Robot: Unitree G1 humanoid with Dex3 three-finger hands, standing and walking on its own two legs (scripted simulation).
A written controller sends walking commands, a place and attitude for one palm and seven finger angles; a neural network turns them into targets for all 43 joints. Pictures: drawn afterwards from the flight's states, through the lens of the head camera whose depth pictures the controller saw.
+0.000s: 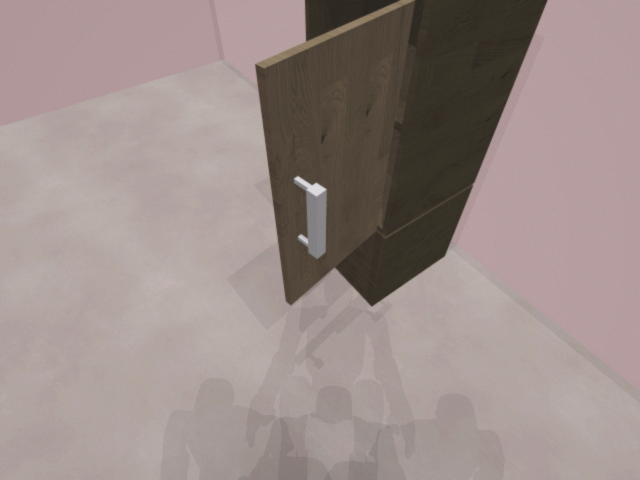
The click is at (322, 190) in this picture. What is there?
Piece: cupboard door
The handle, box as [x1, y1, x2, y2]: [294, 176, 326, 258]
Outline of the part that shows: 297,176 294,178 294,182 306,191 308,238 307,239 301,234 298,236 298,239 308,247 308,252 317,258 325,251 326,189 317,183 311,185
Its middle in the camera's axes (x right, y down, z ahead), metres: -0.02 -0.04 +0.73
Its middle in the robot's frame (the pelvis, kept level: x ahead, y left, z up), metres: +0.57 +0.06 -0.06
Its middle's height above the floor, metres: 0.73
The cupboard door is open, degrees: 100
